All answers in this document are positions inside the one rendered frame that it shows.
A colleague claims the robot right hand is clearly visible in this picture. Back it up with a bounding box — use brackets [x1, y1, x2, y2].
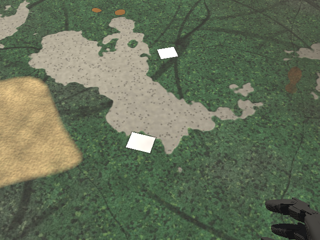
[261, 197, 320, 240]

